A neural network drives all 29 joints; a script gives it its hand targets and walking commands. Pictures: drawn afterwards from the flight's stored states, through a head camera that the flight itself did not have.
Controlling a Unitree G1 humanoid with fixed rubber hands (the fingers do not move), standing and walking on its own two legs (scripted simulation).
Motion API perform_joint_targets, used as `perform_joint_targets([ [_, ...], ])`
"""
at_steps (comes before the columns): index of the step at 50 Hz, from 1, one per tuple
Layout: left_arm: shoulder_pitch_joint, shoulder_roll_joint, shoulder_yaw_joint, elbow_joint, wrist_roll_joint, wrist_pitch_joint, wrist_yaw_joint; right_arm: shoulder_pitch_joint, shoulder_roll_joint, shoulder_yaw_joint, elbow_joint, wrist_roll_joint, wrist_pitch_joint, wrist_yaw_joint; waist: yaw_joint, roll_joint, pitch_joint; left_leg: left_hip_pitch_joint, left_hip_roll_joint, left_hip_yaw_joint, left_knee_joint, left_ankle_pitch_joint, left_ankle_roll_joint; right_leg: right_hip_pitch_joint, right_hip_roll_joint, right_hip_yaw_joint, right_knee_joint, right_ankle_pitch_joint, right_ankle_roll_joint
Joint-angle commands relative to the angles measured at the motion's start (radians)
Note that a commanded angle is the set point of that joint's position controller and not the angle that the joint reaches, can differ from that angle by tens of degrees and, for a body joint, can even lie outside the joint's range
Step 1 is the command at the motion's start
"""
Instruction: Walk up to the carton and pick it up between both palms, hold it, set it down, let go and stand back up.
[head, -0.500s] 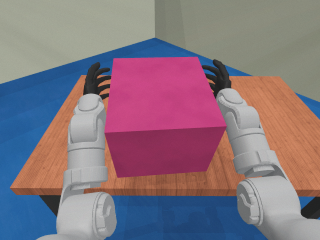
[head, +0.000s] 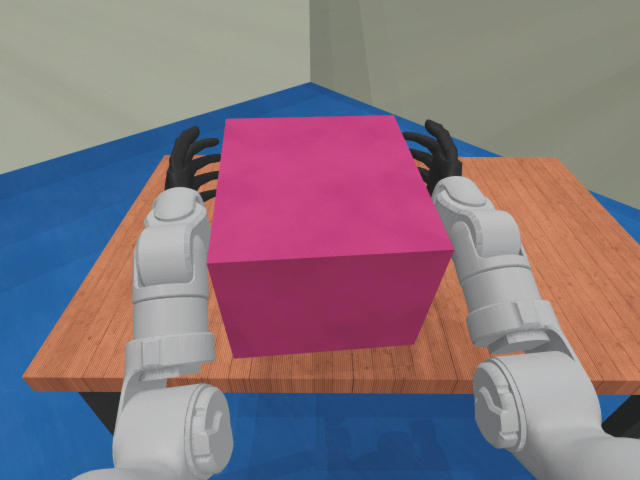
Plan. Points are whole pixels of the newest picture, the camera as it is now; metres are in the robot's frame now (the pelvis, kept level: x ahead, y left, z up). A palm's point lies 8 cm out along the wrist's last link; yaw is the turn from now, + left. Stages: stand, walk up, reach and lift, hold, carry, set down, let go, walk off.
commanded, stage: hold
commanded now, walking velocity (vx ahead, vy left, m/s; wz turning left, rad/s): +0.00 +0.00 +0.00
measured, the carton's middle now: (318, 229) +0.36 +0.01 +0.18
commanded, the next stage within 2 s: none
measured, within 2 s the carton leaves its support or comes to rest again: neither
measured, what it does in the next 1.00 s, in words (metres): stands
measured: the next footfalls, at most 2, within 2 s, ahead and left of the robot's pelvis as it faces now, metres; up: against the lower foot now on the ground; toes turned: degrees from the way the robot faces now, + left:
none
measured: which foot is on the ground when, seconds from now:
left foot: down 0.00-1.00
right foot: down 0.00-1.00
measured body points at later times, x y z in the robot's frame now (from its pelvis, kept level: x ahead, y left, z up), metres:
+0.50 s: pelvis +0.00 +0.00 +0.00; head -0.05 +0.01 +0.45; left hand +0.38 +0.16 +0.23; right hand +0.40 -0.15 +0.22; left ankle +0.02 +0.12 -0.74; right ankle +0.06 -0.12 -0.74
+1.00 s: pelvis +0.00 +0.00 +0.00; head -0.05 +0.01 +0.45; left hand +0.38 +0.16 +0.23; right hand +0.40 -0.14 +0.23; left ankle +0.02 +0.12 -0.74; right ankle +0.06 -0.12 -0.74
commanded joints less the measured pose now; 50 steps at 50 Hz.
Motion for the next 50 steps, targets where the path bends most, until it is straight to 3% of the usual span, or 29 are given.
perform_joint_targets([
  [1, -0.738, -0.578, -0.538, -0.088, -0.111, 0.007, -0.170, -0.820, 0.637, 0.411, -0.295, 0.131, -0.042, 0.088, -0.055, 0.051, -0.370, -0.034, -0.056, -0.026, -0.132, 0.007, -0.018, 0.438, 0.055, 0.022, -0.015, 0.047, 0.025],
  [2, -0.731, -0.562, -0.508, -0.034, -0.087, 0.013, -0.173, -0.828, 0.616, 0.380, -0.224, 0.120, -0.035, 0.091, -0.048, 0.053, -0.320, -0.066, -0.054, -0.027, -0.151, -0.037, -0.014, 0.420, 0.052, 0.020, -0.027, -0.018, 0.023],
  [5, -0.749, -0.573, -0.549, -0.122, -0.135, 0.003, -0.167, -0.866, 0.654, 0.427, -0.364, 0.152, -0.049, 0.088, -0.033, 0.030, -0.440, -0.020, -0.060, -0.024, -0.121, 0.034, -0.007, 0.443, 0.052, 0.025, -0.011, 0.061, 0.033],
  [7, -0.768, -0.583, -0.545, -0.077, -0.131, 0.003, -0.167, -0.872, 0.638, 0.407, -0.306, 0.129, -0.042, 0.089, -0.046, 0.032, -0.391, -0.037, -0.056, -0.027, -0.140, -0.016, -0.012, 0.402, 0.057, 0.017, -0.023, -0.002, 0.025],
  [10, -0.778, -0.569, -0.530, -0.101, -0.107, 0.000, -0.170, -0.843, 0.651, 0.400, -0.269, 0.129, -0.042, 0.092, -0.043, 0.052, -0.377, -0.046, -0.057, -0.024, -0.135, -0.001, -0.013, 0.430, 0.051, 0.022, -0.017, 0.021, 0.025],
  [11, -0.727, -0.566, -0.508, -0.039, -0.093, 0.011, -0.175, -0.822, 0.632, 0.385, -0.237, 0.113, -0.033, 0.089, -0.045, 0.047, -0.310, -0.061, -0.060, -0.022, -0.149, -0.042, -0.008, 0.410, 0.047, 0.025, -0.028, -0.015, 0.024],
  [12, -0.725, -0.557, -0.499, -0.055, -0.088, 0.009, -0.180, -0.824, 0.643, 0.395, -0.263, 0.122, -0.039, 0.092, -0.047, 0.027, -0.343, -0.055, -0.058, -0.025, -0.141, -0.018, -0.001, 0.430, 0.047, 0.025, -0.025, 0.021, 0.030],
  [14, -0.756, -0.573, -0.539, -0.121, -0.111, 0.000, -0.172, -0.803, 0.648, 0.397, -0.268, 0.129, -0.040, 0.089, -0.048, 0.059, -0.406, -0.032, -0.057, -0.023, -0.137, 0.017, -0.019, 0.450, 0.050, 0.024, -0.012, 0.045, 0.028],
  [16, -0.732, -0.566, -0.528, -0.085, -0.110, 0.007, -0.168, -0.801, 0.628, 0.399, -0.250, 0.130, -0.037, 0.091, -0.045, 0.055, -0.347, -0.053, -0.055, -0.027, -0.148, -0.011, -0.019, 0.429, 0.052, 0.024, -0.020, 0.011, 0.022],
  [18, -0.741, -0.574, -0.539, -0.126, -0.116, 0.005, -0.167, -0.820, 0.649, 0.430, -0.295, 0.152, -0.043, 0.094, -0.032, 0.028, -0.407, -0.028, -0.057, -0.027, -0.130, 0.042, -0.016, 0.448, 0.058, 0.023, -0.007, 0.068, 0.026],
  [19, -0.741, -0.583, -0.527, -0.093, -0.108, 0.010, -0.168, -0.835, 0.629, 0.415, -0.287, 0.146, -0.042, 0.094, -0.035, 0.056, -0.374, -0.033, -0.052, -0.030, -0.136, 0.027, -0.014, 0.426, 0.055, 0.024, -0.013, 0.042, 0.024],
  [20, -0.755, -0.567, -0.528, -0.087, -0.117, 0.008, -0.170, -0.850, 0.634, 0.402, -0.286, 0.134, -0.043, 0.094, -0.040, 0.038, -0.391, -0.035, -0.057, -0.026, -0.135, 0.014, -0.013, 0.428, 0.052, 0.022, -0.018, 0.031, 0.029],
  [21, -0.756, -0.575, -0.539, -0.133, -0.117, 0.004, -0.170, -0.817, 0.652, 0.416, -0.291, 0.146, -0.042, 0.089, -0.042, 0.056, -0.415, -0.021, -0.065, -0.015, -0.124, 0.051, -0.020, 0.455, 0.052, 0.023, -0.009, 0.075, 0.030],
  [22, -0.732, -0.556, -0.524, -0.081, -0.092, 0.011, -0.172, -0.799, 0.633, 0.405, -0.247, 0.137, -0.033, 0.088, -0.043, 0.060, -0.347, -0.040, -0.064, -0.020, -0.135, 0.007, -0.018, 0.436, 0.049, 0.023, -0.020, 0.029, 0.029],
  [25, -0.760, -0.542, -0.501, -0.081, -0.102, 0.006, -0.180, -0.836, 0.646, 0.396, -0.259, 0.117, -0.036, 0.086, -0.037, 0.013, -0.369, -0.048, -0.065, -0.017, -0.138, -0.029, -0.001, 0.434, 0.043, 0.024, -0.023, 0.004, 0.033],
  [27, -0.729, -0.567, -0.523, -0.074, -0.106, 0.013, -0.177, -0.850, 0.633, 0.396, -0.296, 0.128, -0.046, 0.088, -0.043, 0.043, -0.376, -0.048, -0.056, -0.024, -0.139, -0.014, -0.005, 0.441, 0.046, 0.022, -0.018, 0.019, 0.030],
  [28, -0.769, -0.551, -0.508, -0.101, -0.099, 0.008, -0.175, -0.810, 0.645, 0.398, -0.234, 0.136, -0.032, 0.091, -0.035, 0.055, -0.340, -0.056, -0.056, -0.023, -0.146, -0.007, -0.012, 0.435, 0.048, 0.027, -0.015, 0.019, 0.025],
  [29, -0.765, -0.562, -0.528, -0.120, -0.105, 0.004, -0.173, -0.844, 0.657, 0.422, -0.296, 0.151, -0.045, 0.089, -0.030, 0.061, -0.414, -0.034, -0.064, -0.019, -0.131, 0.017, -0.013, 0.448, 0.049, 0.024, -0.009, 0.041, 0.032],
  [31, -0.747, -0.573, -0.540, -0.092, -0.114, 0.004, -0.169, -0.854, 0.643, 0.410, -0.309, 0.140, -0.047, 0.092, -0.036, 0.057, -0.407, -0.044, -0.061, -0.023, -0.134, 0.003, -0.014, 0.435, 0.047, 0.024, -0.014, 0.023, 0.030],
  [32, -0.753, -0.561, -0.509, -0.046, -0.099, 0.007, -0.170, -0.878, 0.635, 0.386, -0.261, 0.123, -0.041, 0.095, -0.032, 0.036, -0.350, -0.060, -0.058, -0.025, -0.152, -0.053, -0.006, 0.401, 0.051, 0.022, -0.027, -0.044, 0.030],
  [36, -0.755, -0.564, -0.534, -0.137, -0.108, 0.001, -0.171, -0.808, 0.655, 0.417, -0.269, 0.145, -0.041, 0.089, -0.044, 0.064, -0.419, -0.028, -0.066, -0.023, -0.120, 0.074, -0.020, 0.467, 0.050, 0.028, 0.000, 0.113, 0.029],
  [37, -0.730, -0.559, -0.525, -0.085, -0.103, 0.006, -0.173, -0.834, 0.642, 0.408, -0.278, 0.145, -0.038, 0.085, -0.037, 0.040, -0.384, -0.037, -0.065, -0.021, -0.131, 0.036, -0.018, 0.454, 0.053, 0.027, -0.015, 0.060, 0.033],
  [38, -0.719, -0.551, -0.525, -0.091, -0.086, 0.012, -0.174, -0.797, 0.632, 0.407, -0.248, 0.143, -0.033, 0.085, -0.040, 0.075, -0.362, -0.028, -0.059, -0.021, -0.139, 0.031, -0.019, 0.441, 0.047, 0.027, -0.013, 0.064, 0.032],
  [39, -0.693, -0.571, -0.542, -0.126, -0.102, 0.011, -0.177, -0.797, 0.634, 0.416, -0.309, 0.148, -0.039, 0.084, -0.049, 0.040, -0.428, -0.020, -0.054, -0.028, -0.122, 0.077, -0.023, 0.483, 0.058, 0.028, -0.001, 0.113, 0.029],
  [40, -0.692, -0.566, -0.543, -0.141, -0.106, 0.016, -0.177, -0.772, 0.635, 0.425, -0.310, 0.154, -0.034, 0.080, -0.052, 0.060, -0.417, -0.003, -0.058, -0.022, -0.115, 0.108, -0.027, 0.486, 0.056, 0.029, 0.002, 0.149, 0.032],
  [42, -0.690, -0.559, -0.541, -0.122, -0.107, 0.023, -0.174, -0.819, 0.627, 0.442, -0.341, 0.167, -0.033, 0.076, -0.036, 0.050, -0.406, -0.016, -0.061, -0.025, -0.117, 0.090, -0.020, 0.476, 0.055, 0.027, 0.001, 0.128, 0.037],
  [45, -0.678, -0.566, -0.547, -0.139, -0.093, 0.028, -0.174, -0.768, 0.613, 0.428, -0.292, 0.167, -0.024, 0.074, -0.051, 0.090, -0.381, 0.001, -0.056, -0.023, -0.117, 0.098, -0.033, 0.470, 0.057, 0.029, -0.002, 0.126, 0.028],
  [48, -0.684, -0.556, -0.524, -0.122, -0.090, 0.030, -0.180, -0.795, 0.616, 0.422, -0.308, 0.157, -0.020, 0.074, -0.043, 0.040, -0.383, -0.011, -0.056, -0.025, -0.129, 0.048, -0.018, 0.455, 0.058, 0.030, -0.014, 0.069, 0.032],
  [50, -0.679, -0.537, -0.510, -0.126, -0.082, 0.031, -0.188, -0.751, 0.614, 0.412, -0.266, 0.151, -0.015, 0.075, -0.042, 0.058, -0.350, -0.030, -0.057, -0.019, -0.131, 0.035, -0.018, 0.469, 0.051, 0.033, -0.011, 0.076, 0.031],
])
